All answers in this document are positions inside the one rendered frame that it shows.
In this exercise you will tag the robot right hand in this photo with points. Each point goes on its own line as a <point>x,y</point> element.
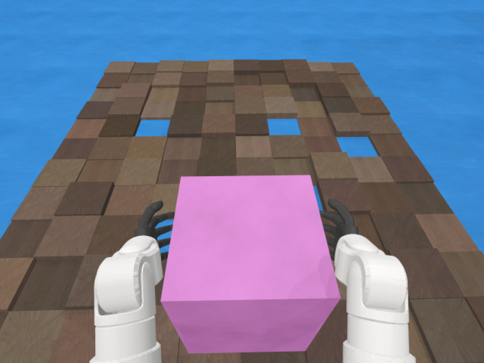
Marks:
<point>344,224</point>

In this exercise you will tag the carton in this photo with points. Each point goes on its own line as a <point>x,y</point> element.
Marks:
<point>248,268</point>

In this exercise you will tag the robot left hand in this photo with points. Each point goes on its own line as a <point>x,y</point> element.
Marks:
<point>147,224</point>

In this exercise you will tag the left robot forearm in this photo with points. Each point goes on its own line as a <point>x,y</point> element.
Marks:
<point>125,304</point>

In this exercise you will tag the right robot forearm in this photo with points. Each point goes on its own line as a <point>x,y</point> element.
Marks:
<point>376,303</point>

